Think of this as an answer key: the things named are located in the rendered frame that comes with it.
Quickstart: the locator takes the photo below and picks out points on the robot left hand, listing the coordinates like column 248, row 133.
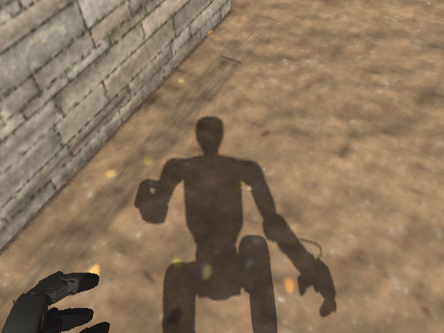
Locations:
column 30, row 313

